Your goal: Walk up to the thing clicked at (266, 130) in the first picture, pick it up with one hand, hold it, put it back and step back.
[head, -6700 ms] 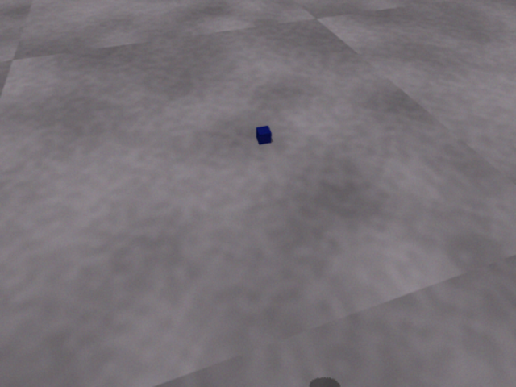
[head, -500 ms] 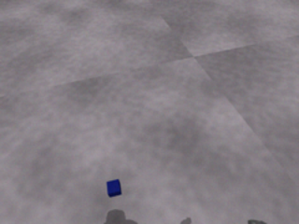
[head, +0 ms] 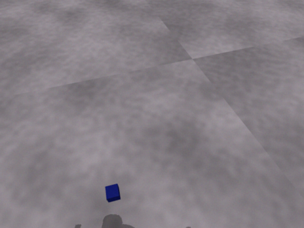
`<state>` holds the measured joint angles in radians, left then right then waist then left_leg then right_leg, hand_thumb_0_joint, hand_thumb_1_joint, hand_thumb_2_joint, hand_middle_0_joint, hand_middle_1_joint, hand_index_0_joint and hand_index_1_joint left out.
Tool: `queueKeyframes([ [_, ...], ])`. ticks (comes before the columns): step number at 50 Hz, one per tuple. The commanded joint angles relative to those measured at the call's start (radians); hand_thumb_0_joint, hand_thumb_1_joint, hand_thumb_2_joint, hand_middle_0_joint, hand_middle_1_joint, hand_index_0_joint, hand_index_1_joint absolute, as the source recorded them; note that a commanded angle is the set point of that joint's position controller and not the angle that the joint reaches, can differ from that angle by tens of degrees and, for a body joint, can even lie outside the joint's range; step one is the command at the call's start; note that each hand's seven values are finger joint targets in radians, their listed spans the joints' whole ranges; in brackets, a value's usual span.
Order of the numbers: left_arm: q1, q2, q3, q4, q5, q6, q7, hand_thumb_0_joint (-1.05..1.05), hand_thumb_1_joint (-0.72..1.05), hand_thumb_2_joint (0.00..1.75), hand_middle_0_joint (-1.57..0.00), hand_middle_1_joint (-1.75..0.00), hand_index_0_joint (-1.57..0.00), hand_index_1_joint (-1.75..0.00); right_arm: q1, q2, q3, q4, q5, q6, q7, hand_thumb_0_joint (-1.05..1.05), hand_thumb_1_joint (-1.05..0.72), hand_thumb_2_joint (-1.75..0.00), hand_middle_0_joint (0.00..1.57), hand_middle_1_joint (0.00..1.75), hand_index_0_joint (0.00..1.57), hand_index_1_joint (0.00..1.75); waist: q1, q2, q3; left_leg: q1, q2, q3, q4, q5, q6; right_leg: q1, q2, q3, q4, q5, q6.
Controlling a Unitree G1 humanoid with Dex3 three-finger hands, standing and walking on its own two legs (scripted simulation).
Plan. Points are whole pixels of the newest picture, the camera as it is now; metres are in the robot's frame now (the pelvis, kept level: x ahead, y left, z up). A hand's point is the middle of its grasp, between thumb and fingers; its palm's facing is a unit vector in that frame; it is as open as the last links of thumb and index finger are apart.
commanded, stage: walk up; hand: left
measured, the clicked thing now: (112, 193) +0.44 +0.24 -0.74
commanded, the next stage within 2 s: none
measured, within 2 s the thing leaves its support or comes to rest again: neither
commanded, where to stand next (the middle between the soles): +0.05 -0.03 m, yaw +1 degrees
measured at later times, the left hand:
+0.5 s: hand out of the picture +0.07 +0.29 -0.16, palm faces +0.01 -0.90 -0.43, open 7.4 cm
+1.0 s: hand out of the picture +0.10 +0.29 -0.17, palm faces -0.06 -0.94 -0.35, open 7.4 cm
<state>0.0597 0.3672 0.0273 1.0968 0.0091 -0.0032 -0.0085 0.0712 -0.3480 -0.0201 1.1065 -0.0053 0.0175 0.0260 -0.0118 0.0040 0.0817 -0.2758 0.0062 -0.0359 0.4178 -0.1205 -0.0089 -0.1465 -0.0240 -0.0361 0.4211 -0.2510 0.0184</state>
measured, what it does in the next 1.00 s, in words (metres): steps on the spot: left foot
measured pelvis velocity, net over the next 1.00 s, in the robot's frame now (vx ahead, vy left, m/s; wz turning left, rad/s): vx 0.00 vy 0.02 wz -0.02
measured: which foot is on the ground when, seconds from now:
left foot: down 0.00-0.40, up 0.42-0.58, down 0.60-1.00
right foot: down 0.00-0.60, up 0.62-1.00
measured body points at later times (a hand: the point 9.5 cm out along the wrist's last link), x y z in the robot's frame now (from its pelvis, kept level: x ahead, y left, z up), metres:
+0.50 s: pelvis -0.04 +0.01 -0.02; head +0.02 +0.01 +0.43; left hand +0.07 +0.34 -0.14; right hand +0.09 -0.31 -0.14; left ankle +0.00 +0.13 -0.71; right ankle -0.01 -0.13 -0.74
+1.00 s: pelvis +0.00 +0.02 -0.01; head +0.05 +0.04 +0.43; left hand +0.11 +0.34 -0.15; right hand +0.00 -0.31 -0.11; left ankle -0.06 +0.16 -0.74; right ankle +0.08 -0.11 -0.73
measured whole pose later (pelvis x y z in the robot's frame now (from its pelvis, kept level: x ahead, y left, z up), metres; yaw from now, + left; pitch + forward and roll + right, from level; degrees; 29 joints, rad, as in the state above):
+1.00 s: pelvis +0.00 +0.02 -0.01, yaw -1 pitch -3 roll +1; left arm 0.14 0.42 0.07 0.94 0.01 0.05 -0.02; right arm 0.33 -0.39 -0.07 0.93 -0.01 -0.02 -0.03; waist -0.04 -0.07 0.15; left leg -0.10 0.01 0.02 0.55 -0.40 -0.01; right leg -0.39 -0.02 0.05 0.65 -0.23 -0.01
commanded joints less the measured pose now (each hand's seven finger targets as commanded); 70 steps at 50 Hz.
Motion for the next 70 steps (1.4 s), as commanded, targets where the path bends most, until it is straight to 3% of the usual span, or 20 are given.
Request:
queueKeyframes([
  [1, -0.01, 0.204, 0.041, -0.052, -0.001, -0.022, 0.014, 0.0, 0.9, 0.9, -0.2, -0.3, -0.2, -0.3, -0.071, -0.222, -0.039, -0.083, -0.002, -0.031, -0.008, 0.0, -0.9, -0.9, 0.2, 0.3, 0.2, 0.3, 0.014, 0.049, -0.136, 0.037, 0.115, -0.146, -0.101, -0.059, 0.032, 0.03, -0.085, 0.085, -0.078, 0.016, -0.055],
  [9, -0.018, 0.217, 0.045, -0.061, -0.002, -0.026, 0.018, 0.0, 0.9, 0.9, -0.2, -0.3, -0.2, -0.3, -0.044, -0.221, -0.039, -0.073, 0.003, -0.029, -0.013, 0.0, -0.9, -0.9, 0.2, 0.3, 0.2, 0.3, 0.003, 0.008, -0.152, 0.094, 0.097, -0.104, -0.042, 0.081, 0.031, 0.019, -0.107, 0.095, -0.092, 0.099, -0.055],
  [14, 0.019, 0.248, 0.07, -0.1, -0.021, -0.002, 0.043, 0.0, 0.9, 0.9, -0.2, -0.3, -0.2, -0.3, -0.039, -0.253, -0.073, -0.125, 0.003, 0.015, -0.011, 0.0, -0.9, -0.9, 0.2, 0.3, 0.2, 0.3, 0.005, 0.013, -0.156, 0.108, 0.098, -0.083, 0.088, 0.397, 0.071, -0.038, -0.103, 0.068, 0.076, 0.306, -0.068],
  [18, 0.019, 0.261, 0.08, -0.134, -0.01, 0.017, 0.043, 0.0, 0.9, 0.9, -0.2, -0.3, -0.2, -0.3, -0.043, -0.251, -0.086, -0.175, -0.005, 0.043, -0.002, 0.0, -0.9, -0.9, 0.2, 0.3, 0.2, 0.3, 0.007, -0.027, -0.17, 0.049, 0.062, -0.084, 0.183, 0.151, 0.082, -0.095, -0.146, 0.125, 0.095, 0.152, -0.114],
  [22, -0.051, 0.348, 0.11, -0.206, 0.029, 0.006, 0.058, 0.0, 0.9, 0.9, -0.2, -0.3, -0.2, -0.3, 0.014, -0.224, -0.092, -0.228, -0.021, 0.071, 0.012, 0.0, -0.9, -0.9, 0.2, 0.3, 0.2, 0.3, 0.011, -0.217, -0.074, -0.056, -0.026, -0.053, 0.623, -0.406, 0.016, -0.266, -0.436, 0.348, -0.067, 0.272, -0.31],
  [25, -0.074, 0.317, 0.11, -0.225, 0.038, -0.003, 0.064, 0.0, 0.9, 0.9, -0.2, -0.3, -0.2, -0.3, 0.063, -0.24, -0.111, -0.231, -0.014, 0.059, 0.024, 0.0, -0.9, -0.9, 0.2, 0.3, 0.2, 0.3, -0.02, -0.158, -0.085, -0.056, -0.004, -0.064, 0.604, -0.404, 0.026, -0.231, -0.327, 0.214, 0.03, 0.246, -0.256],
  [28, -0.049, 0.235, 0.076, -0.232, 0.052, -0.007, 0.039, 0.0, 0.9, 0.9, -0.2, -0.3, -0.2, -0.3, 0.167, -0.182, -0.094, -0.181, -0.013, 0.003, 0.018, 0.0, -0.9, -0.9, 0.2, 0.3, 0.2, 0.3, -0.04, -0.111, -0.185, 0.099, -0.024, 0.059, 0.065, -0.3, 0.006, -0.126, -0.171, 0.099, 0.177, -0.124, -0.139],
  [29, -0.04, 0.189, 0.063, -0.236, 0.049, 0.005, 0.024, 0.0, 0.9, 0.9, -0.2, -0.3, -0.2, -0.3, 0.242, -0.196, -0.103, -0.149, -0.023, -0.02, 0.003, 0.0, -0.9, -0.9, 0.2, 0.3, 0.2, 0.3, -0.076, 0.006, -0.184, 0.223, -0.008, -0.02, -0.09, -0.26, 0.011, -0.199, -0.097, 0.051, 0.372, -0.214, -0.102],
  [31, 0.037, 0.155, 0.057, -0.271, 0.04, 0.016, 0.016, 0.0, 0.9, 0.9, -0.2, -0.3, -0.2, -0.3, 0.254, -0.404, -0.142, -0.198, -0.059, -0.065, -0.026, 0.0, -0.9, -0.9, 0.2, 0.3, 0.2, 0.3, -0.041, 0.21, -0.074, 0.304, 0.312, -0.612, -0.165, -0.253, 0.104, -0.613, 0.077, 0.141, 0.702, -0.365, -0.049],
  [33, -0.037, 0.275, 0.082, -0.259, 0.044, 0.003, 0.024, 0.0, 0.9, 0.9, -0.2, -0.3, -0.2, -0.3, 0.162, -0.456, -0.155, -0.221, -0.024, -0.077, -0.031, 0.0, -0.9, -0.9, 0.2, 0.3, 0.2, 0.3, -0.039, 0.112, 0.0, 0.16, 0.407, -0.709, -0.207, -0.342, 0.258, -0.568, -0.026, 0.246, 0.664, -0.274, -0.046],
  [36, 0.062, 0.277, 0.103, -0.225, 0.018, 0.014, -0.01, 0.0, 0.9, 0.9, -0.2, -0.3, -0.2, -0.3, 0.21, -0.328, -0.121, -0.218, -0.023, -0.113, -0.058, 0.0, -0.9, -0.9, 0.2, 0.3, 0.2, 0.3, -0.004, 0.027, -0.005, 0.312, 0.224, -0.294, -0.077, 0.088, 0.086, -0.564, -0.005, 0.249, 0.64, -0.096, -0.042],
  [40, 0.052, 0.217, 0.095, -0.26, 0.017, 0.03, -0.023, 0.0, 0.9, 0.9, -0.2, -0.3, -0.2, -0.3, 0.278, -0.301, -0.117, -0.213, -0.015, -0.122, -0.076, 0.0, -0.9, -0.9, 0.2, 0.3, 0.2, 0.3, -0.023, 0.1, -0.017, 0.278, 0.226, -0.18, -0.054, 0.398, 0.1, -0.456, 0.019, 0.217, 0.561, -0.042, -0.016],
  [46, 0.005, 0.175, 0.066, -0.263, -0.01, 0.018, -0.009, 0.0, 0.9, 0.9, -0.2, -0.3, -0.2, -0.3, 0.196, -0.266, -0.101, -0.26, -0.013, -0.081, -0.07, 0.0, -0.9, -0.9, 0.2, 0.3, 0.2, 0.3, -0.03, 0.227, 0.026, 0.091, 0.155, -0.009, 0.007, 0.498, 0.118, -0.198, 0.024, 0.049, 0.279, 0.004, -0.029],
  [50, 0.093, 0.184, 0.081, -0.222, 0.004, 0.017, -0.001, 0.0, 0.9, 0.9, -0.2, -0.3, -0.2, -0.3, 0.188, -0.263, -0.09, -0.269, 0.017, -0.037, -0.072, 0.0, -0.9, -0.9, 0.2, 0.3, 0.2, 0.3, 0.02, 0.12, -0.086, 0.082, 0.117, -0.006, 0.247, 0.446, 0.108, 0.019, 0.05, -0.008, 0.037, 0.178, -0.065],
  [51, 0.133, 0.244, 0.096, -0.22, 0.012, 0.012, 0.001, 0.0, 0.9, 0.9, -0.2, -0.3, -0.2, -0.3, 0.207, -0.239, -0.079, -0.276, 0.027, -0.036, -0.073, 0.0, -0.9, -0.9, 0.2, 0.3, 0.2, 0.3, 0.048, 0.0, -0.14, 0.034, 0.085, 0.005, 0.379, 0.313, 0.08, 0.114, -0.018, 0.067, 0.026, 0.448, -0.092],
  [53, 0.12, 0.29, 0.11, -0.272, 0.012, 0.019, 0.009, 0.0, 0.9, 0.9, -0.2, -0.3, -0.2, -0.3, 0.284, -0.199, -0.061, -0.276, 0.038, -0.027, -0.096, 0.0, -0.9, -0.9, 0.2, 0.3, 0.2, 0.3, 0.045, -0.258, -0.237, -0.145, -0.103, 0.005, 0.729, -0.513, 0.038, 0.201, -0.305, 0.411, 0.016, 0.832, -0.314],
  [58, -0.042, 0.224, 0.097, -0.344, 0.024, 0.053, 0.017, 0.0, 0.9, 0.9, -0.2, -0.3, -0.2, -0.3, 0.304, -0.245, -0.078, -0.226, 0.026, -0.005, -0.089, 0.0, -0.9, -0.9, 0.2, 0.3, 0.2, 0.3, -0.007, -0.18, -0.153, -0.053, -0.072, -0.014, 0.747, -0.421, 0.017, -0.135, -0.179, 0.203, 0.011, 0.292, -0.247],
  [63, 0.02, 0.229, 0.104, -0.345, 0.027, 0.05, 0.025, 0.0, 0.9, 0.9, -0.2, -0.3, -0.2, -0.3, 0.237, -0.226, -0.064, -0.251, 0.0, -0.011, -0.076, 0.0, -0.9, -0.9, 0.2, 0.3, 0.2, 0.3, 0.046, -0.199, -0.149, -0.123, -0.031, 0.024, 0.49, -0.422, 0.0, -0.043, -0.235, 0.274, 0.02, 0.244, -0.28],
  [68, -0.021, 0.257, 0.095, -0.334, -0.004, 0.042, 0.033, 0.0, 0.9, 0.9, -0.2, -0.3, -0.2, -0.3, 0.271, -0.226, -0.087, -0.235, -0.042, -0.004, -0.043, 0.0, -0.9, -0.9, 0.2, 0.3, 0.2, 0.3, -0.02, -0.122, -0.126, 0.103, -0.007, 0.001, 0.165, -0.205, 0.043, -0.255, -0.268, 0.312, 0.093, 0.133, -0.179],
  [70, 0.019, 0.192, 0.077, -0.321, -0.013, 0.037, 0.041, 0.0, 0.9, 0.9, -0.2, -0.3, -0.2, -0.3, 0.171, -0.322, -0.113, -0.281, -0.061, 0.0, -0.026, 0.0, -0.9, -0.9, 0.2, 0.3, 0.2, 0.3, -0.003, 0.223, -0.073, 0.065, 0.232, -0.388, -0.1, -0.215, 0.153, -0.412, -0.037, 0.135, 0.331, -0.227, -0.07],
])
